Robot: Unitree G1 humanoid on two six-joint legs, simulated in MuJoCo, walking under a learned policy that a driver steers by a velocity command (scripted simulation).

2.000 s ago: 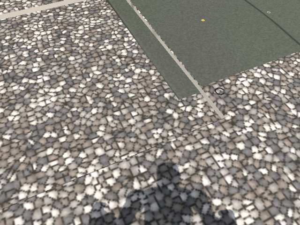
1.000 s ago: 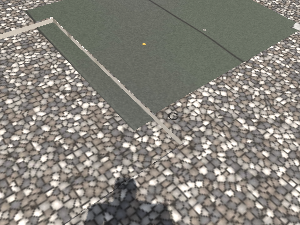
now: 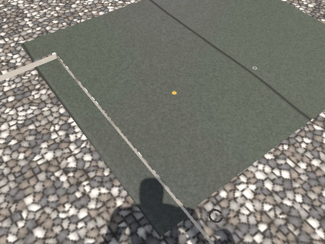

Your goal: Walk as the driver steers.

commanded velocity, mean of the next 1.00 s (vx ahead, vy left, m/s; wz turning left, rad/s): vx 0.50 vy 0.00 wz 0.21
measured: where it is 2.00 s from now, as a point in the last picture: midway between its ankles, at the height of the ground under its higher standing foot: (135, 143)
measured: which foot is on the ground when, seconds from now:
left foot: down 0.00-0.46, up 0.48-0.84, down 0.86-1.00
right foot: up 0.00-0.36, down 0.38-0.88, up 0.90-1.00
